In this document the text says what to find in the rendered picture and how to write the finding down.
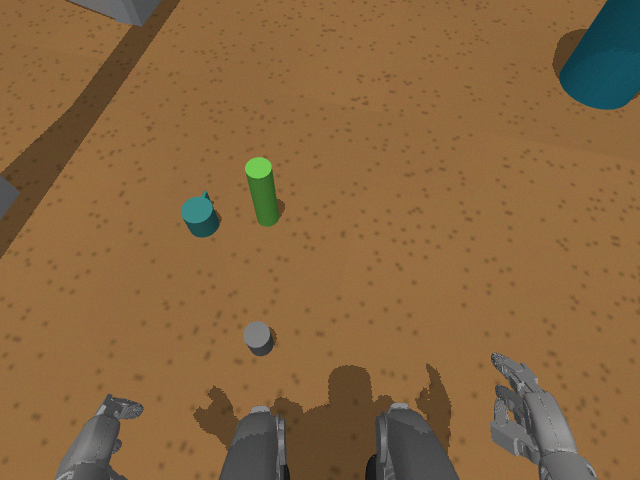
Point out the left robot arm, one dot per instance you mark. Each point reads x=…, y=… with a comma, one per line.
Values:
x=84, y=471

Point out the right robot hand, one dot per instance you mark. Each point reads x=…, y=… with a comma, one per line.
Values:
x=541, y=426

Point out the left robot hand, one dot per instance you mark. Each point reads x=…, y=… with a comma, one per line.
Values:
x=98, y=439

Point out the right robot arm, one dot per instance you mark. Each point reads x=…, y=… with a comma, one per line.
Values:
x=565, y=466

